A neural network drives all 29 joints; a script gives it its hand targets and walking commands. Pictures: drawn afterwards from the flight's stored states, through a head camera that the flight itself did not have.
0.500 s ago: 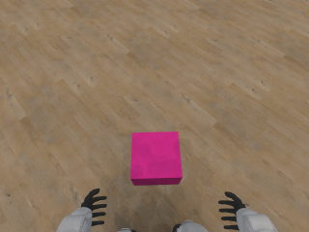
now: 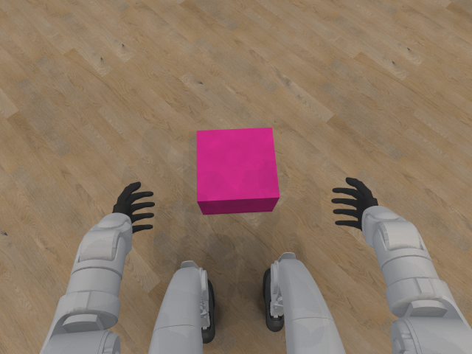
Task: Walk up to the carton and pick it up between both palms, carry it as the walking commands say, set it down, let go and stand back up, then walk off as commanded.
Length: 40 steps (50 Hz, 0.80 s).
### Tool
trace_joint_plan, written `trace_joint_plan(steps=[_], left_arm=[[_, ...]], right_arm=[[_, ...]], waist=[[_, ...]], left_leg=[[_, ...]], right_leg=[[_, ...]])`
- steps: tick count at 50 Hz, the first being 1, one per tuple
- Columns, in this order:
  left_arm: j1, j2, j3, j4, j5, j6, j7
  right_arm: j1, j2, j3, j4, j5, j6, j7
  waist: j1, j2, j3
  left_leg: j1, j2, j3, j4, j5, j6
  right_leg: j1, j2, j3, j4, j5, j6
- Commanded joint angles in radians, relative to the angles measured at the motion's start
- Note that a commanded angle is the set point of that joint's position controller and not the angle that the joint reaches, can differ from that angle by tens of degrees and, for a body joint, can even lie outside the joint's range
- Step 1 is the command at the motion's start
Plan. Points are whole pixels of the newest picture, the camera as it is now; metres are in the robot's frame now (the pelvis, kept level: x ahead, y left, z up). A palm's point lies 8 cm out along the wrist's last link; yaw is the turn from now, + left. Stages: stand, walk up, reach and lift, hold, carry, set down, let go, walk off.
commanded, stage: reach and lift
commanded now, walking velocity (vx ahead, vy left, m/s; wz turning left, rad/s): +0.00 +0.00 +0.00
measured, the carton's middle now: (236, 173) +0.59 -0.01 -0.58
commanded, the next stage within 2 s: none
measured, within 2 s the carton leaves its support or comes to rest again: neither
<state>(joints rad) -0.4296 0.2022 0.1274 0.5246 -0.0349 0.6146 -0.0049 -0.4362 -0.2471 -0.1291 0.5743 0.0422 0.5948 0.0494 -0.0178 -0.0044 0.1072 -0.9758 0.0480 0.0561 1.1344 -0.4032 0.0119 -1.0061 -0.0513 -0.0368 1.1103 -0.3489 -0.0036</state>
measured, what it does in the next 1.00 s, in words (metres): stands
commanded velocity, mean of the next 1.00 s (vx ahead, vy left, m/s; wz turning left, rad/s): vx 0.00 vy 0.00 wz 0.00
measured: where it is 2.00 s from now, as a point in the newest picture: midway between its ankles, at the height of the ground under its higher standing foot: (242, 316)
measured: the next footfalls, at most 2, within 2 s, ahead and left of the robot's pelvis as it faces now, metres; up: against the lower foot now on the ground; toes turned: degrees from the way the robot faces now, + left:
none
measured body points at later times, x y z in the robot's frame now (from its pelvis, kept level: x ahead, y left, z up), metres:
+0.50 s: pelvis -0.03 +0.00 -0.03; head +0.26 -0.01 +0.31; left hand +0.49 +0.22 -0.12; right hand +0.49 -0.23 -0.12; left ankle +0.08 +0.12 -0.64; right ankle +0.11 -0.12 -0.64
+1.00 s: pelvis +0.04 -0.02 -0.01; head +0.44 +0.01 +0.18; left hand +0.59 +0.24 -0.19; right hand +0.59 -0.22 -0.19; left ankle +0.09 +0.12 -0.64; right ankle +0.11 -0.14 -0.64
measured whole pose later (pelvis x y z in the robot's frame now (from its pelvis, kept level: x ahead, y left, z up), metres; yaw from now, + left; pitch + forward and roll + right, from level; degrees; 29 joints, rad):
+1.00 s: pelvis +0.04 -0.02 -0.01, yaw +6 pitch +36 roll +0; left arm -1.30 0.51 0.23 0.55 -0.15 0.29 0.00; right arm -1.24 -0.36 -0.34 0.50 0.12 0.30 -0.04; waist -0.07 -0.02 0.52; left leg -1.37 -0.04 -0.08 1.13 -0.34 -0.03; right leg -1.38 -0.02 0.02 1.15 -0.33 0.01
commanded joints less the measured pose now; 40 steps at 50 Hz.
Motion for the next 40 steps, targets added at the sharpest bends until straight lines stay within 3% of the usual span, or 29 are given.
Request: trace_joint_plan(steps=[1, 5, 6, 7, 8, 9, 10, 11, 12, 14, 16, 17, 18, 19, 20, 21, 22, 23, 24, 26, 28, 30, 31, 32, 33, 34, 35, 39, 40], left_arm=[[-0.443, 0.192, 0.059, 0.015, 0.007, -0.002, 0.012], [-0.617, 0.196, 0.033, 0.1, -0.06, -0.025, 0.011], [-0.706, 0.263, 0.062, 0.168, -0.06, -0.015, 0.016], [-0.74, 0.204, 0.016, 0.147, -0.091, -0.007, 0.015], [-0.781, 0.285, 0.07, 0.144, -0.072, -0.026, 0.03], [-0.753, 0.26, 0.047, 0.166, -0.084, -0.031, 0.031], [-0.926, 0.284, 0.044, 0.154, -0.106, -0.047, 0.025], [-0.951, 0.309, 0.055, 0.196, -0.119, -0.056, 0.033], [-1.004, 0.298, 0.03, 0.177, -0.12, -0.067, 0.031], [-1.02, 0.343, 0.038, 0.303, -0.12, -0.078, 0.035], [-0.978, 0.325, 0.018, 0.283, -0.114, -0.094, 0.041], [-1.019, 0.34, 0.031, 0.308, -0.109, -0.108, 0.043], [-0.973, 0.302, 0.006, 0.382, -0.107, -0.121, 0.035], [-1.056, 0.309, 0.033, 0.268, -0.113, -0.154, 0.036], [-1.118, 0.397, 0.084, 0.312, -0.096, -0.174, 0.032], [-0.992, 0.355, 0.049, 0.376, -0.096, -0.174, 0.021], [-1.085, 0.408, 0.086, 0.294, -0.083, -0.212, 0.016], [-1.106, 0.407, 0.085, 0.27, -0.082, -0.23, 0.013], [-1.192, 0.44, 0.087, 0.244, -0.107, -0.253, 0.016], [-1.165, 0.456, 0.087, 0.289, -0.104, -0.263, 0.008], [-1.186, 0.439, 0.043, 0.213, -0.124, -0.292, -0.009], [-1.156, 0.501, 0.102, 0.175, -0.111, -0.334, -0.018], [-1.148, 0.477, 0.08, 0.192, -0.118, -0.342, -0.021], [-1.195, 0.511, 0.115, 0.21, -0.133, -0.342, -0.018], [-1.012, 0.491, 0.103, 0.196, -0.097, -0.327, -0.017], [-1.116, 0.536, 0.113, 0.183, -0.125, -0.332, -0.022], [-1.133, 0.533, 0.114, 0.19, -0.124, -0.328, -0.018], [-1.141, 0.57, 0.147, 0.002, -0.149, -0.34, -0.024], [-1.234, 0.577, 0.123, -0.089, -0.192, -0.339, -0.017]], right_arm=[[-0.379, -0.124, -0.032, 0.021, 0.024, 0.005, -0.016], [-0.632, -0.242, -0.07, 0.06, 0.013, -0.016, -0.033], [-0.669, -0.203, -0.031, 0.149, 0.036, -0.006, -0.037], [-0.727, -0.232, -0.059, 0.143, 0.034, -0.01, -0.043], [-0.725, -0.245, -0.056, 0.171, 0.039, -0.021, -0.043], [-0.751, -0.264, -0.06, 0.172, 0.025, -0.033, -0.051], [-0.951, -0.29, -0.046, 0.099, 0.064, -0.058, -0.056], [-0.949, -0.292, -0.049, 0.15, 0.024, -0.056, -0.059], [-0.976, -0.279, -0.055, 0.142, 0.068, -0.071, -0.064], [-1.046, -0.331, -0.063, 0.192, 0.06, -0.084, -0.074], [-0.925, -0.334, -0.064, 0.286, 0.055, -0.104, -0.074], [-0.981, -0.327, -0.063, 0.299, 0.062, -0.117, -0.072], [-0.952, -0.335, -0.068, 0.346, 0.05, -0.135, -0.069], [-1.038, -0.347, -0.072, 0.296, 0.06, -0.159, -0.062], [-1.085, -0.327, -0.06, 0.329, 0.057, -0.165, -0.064], [-1.009, -0.337, -0.063, 0.311, 0.054, -0.171, -0.069], [-1.085, -0.318, -0.068, 0.265, 0.065, -0.198, -0.066], [-1.078, -0.346, -0.096, 0.254, 0.048, -0.213, -0.066], [-1.148, -0.368, -0.118, 0.245, 0.06, -0.23, -0.072], [-1.119, -0.324, -0.06, 0.274, 0.084, -0.235, -0.069], [-1.145, -0.356, -0.117, 0.176, 0.084, -0.271, -0.083], [-1.123, -0.339, -0.112, 0.112, 0.086, -0.306, -0.089], [-1.124, -0.358, -0.116, 0.102, 0.085, -0.305, -0.093], [-1.173, -0.341, -0.11, 0.083, 0.114, -0.302, -0.092], [-1.032, -0.339, -0.118, 0.075, 0.095, -0.28, -0.096], [-1.14, -0.364, -0.143, 0.025, 0.091, -0.289, -0.102], [-1.101, -0.34, -0.101, 0.077, 0.122, -0.274, -0.098], [-1.127, -0.361, -0.13, -0.126, 0.128, -0.274, -0.122], [-1.188, -0.356, -0.13, -0.201, 0.16, -0.275, -0.121]], waist=[[0.022, 0.02, -0.517], [-0.018, -0.01, -0.594], [0.037, -0.037, -0.629], [-0.012, 0.034, -0.707], [0.005, -0.022, -0.631], [-0.01, -0.016, -0.761], [0.007, 0.03, -0.795], [0.007, -0.085, -0.841], [0.002, 0.003, -0.791], [0.015, 0.018, -0.858], [-0.019, 0.043, -0.943], [-0.016, 0.001, -0.88], [-0.021, 0.081, -0.917], [0.002, 0.047, -0.916], [0.033, -0.041, -0.955], [-0.004, -0.006, -1.021], [0.031, -0.067, -0.976], [0.015, 0.003, -1.034], [-0.008, -0.027, -1.062], [0.032, -0.054, -1.128], [-0.015, 0.02, -1.275], [0.02, -0.017, -1.474], [0.011, 0.029, -1.493], [0.028, 0.002, -1.54], [0.026, 0.021, -1.644], [0.021, -0.022, -1.606], [0.052, 0.016, -1.678], [0.045, -0.013, -2.065], [0.021, 0.003, -2.141]], left_leg=[[0.135, -0.058, -0.015, -0.22, -0.156, 0.005], [0.168, -0.053, -0.042, -0.252, -0.224, -0.005], [0.141, -0.062, -0.013, -0.227, -0.215, -0.004], [0.221, -0.046, -0.022, -0.24, -0.261, -0.014], [0.133, -0.048, -0.037, -0.235, -0.22, -0.009], [0.163, -0.055, -0.03, -0.237, -0.206, -0.017], [0.16, -0.055, -0.022, -0.201, -0.26, -0.009], [0.171, -0.046, -0.057, -0.231, -0.247, -0.011], [0.124, -0.047, -0.042, -0.22, -0.24, -0.007], [0.163, -0.052, -0.047, -0.219, -0.275, -0.007], [0.224, -0.054, -0.058, -0.209, -0.2, -0.033], [0.178, -0.048, -0.088, -0.219, -0.175, -0.023], [0.193, -0.061, -0.062, -0.206, -0.134, -0.036], [0.171, -0.066, -0.067, -0.193, -0.151, -0.032], [0.099, -0.068, -0.036, -0.173, -0.154, -0.023], [0.142, -0.075, -0.028, -0.188, -0.102, -0.015], [0.083, -0.072, -0.035, -0.178, -0.042, -0.009], [0.064, -0.081, -0.022, -0.196, -0.032, -0.02], [0.044, -0.078, -0.036, -0.17, 0.001, -0.022], [0.07, -0.086, -0.009, -0.161, 0.063, -0.012], [0.076, -0.099, -0.016, -0.113, 0.205, -0.022], [0.074, -0.092, -0.031, -0.085, 0.398, -0.018], [0.08, -0.111, -0.015, -0.074, 0.375, -0.014], [0.07, -0.11, -0.027, -0.077, 0.413, -0.012], [0.123, -0.133, -0.007, -0.091, 0.494, -0.022], [0.094, -0.13, -0.032, -0.076, 0.506, -0.003], [0.127, -0.129, -0.019, -0.057, 0.533, -0.01], [0.191, -0.151, -0.009, -0.017, 0.738, 0.001], [0.232, -0.161, -0.01, -0.004, 0.747, 0.007]], right_leg=[[0.241, 0.04, 0.006, -0.196, -0.119, 0.001], [0.201, 0.047, -0.033, -0.153, -0.134, 0.009], [0.207, 0.048, -0.026, -0.163, -0.16, 0.01], [0.223, 0.045, -0.036, -0.173, -0.168, 0.0], [0.135, 0.058, -0.013, -0.176, -0.151, 0.002], [0.225, 0.059, -0.017, -0.184, -0.161, 0.004], [0.163, 0.043, -0.026, -0.143, -0.183, 0.009], [0.211, 0.051, -0.024, -0.169, -0.185, 0.014], [0.177, 0.04, -0.014, -0.185, -0.186, 0.004], [0.141, 0.047, -0.025, -0.154, -0.196, 0.012], [0.073, 0.054, -0.033, -0.142, -0.129, -0.007], [0.028, 0.055, -0.036, -0.128, -0.126, -0.006], [0.023, 0.057, -0.02, -0.131, -0.119, -0.011], [-0.001, 0.064, -0.03, -0.111, -0.131, -0.008], [0.089, 0.07, -0.017, -0.139, -0.152, -0.004], [0.126, 0.071, -0.021, -0.153, -0.089, 0.007], [0.08, 0.068, -0.03, -0.123, -0.043, 0.018], [0.155, 0.074, -0.016, -0.131, -0.035, 0.011], [0.111, 0.066, -0.031, -0.115, 0.01, 0.013], [0.146, 0.077, -0.031, -0.126, 0.051, 0.02], [0.199, 0.083, -0.028, -0.075, 0.239, 0.028], [0.313, 0.087, 0.003, -0.029, 0.455, 0.028], [0.328, 0.088, 0.012, -0.038, 0.449, 0.026], [0.366, 0.093, 0.007, -0.02, 0.502, 0.028], [0.481, 0.111, 0.02, -0.04, 0.609, 0.035], [0.422, 0.106, 0.018, -0.01, 0.595, 0.033], [0.484, 0.097, 0.059, -0.016, 0.641, 0.023], [0.769, 0.119, 0.09, 0.075, 0.947, 0.027], [0.822, 0.135, 0.07, 0.104, 1.007, 0.033]])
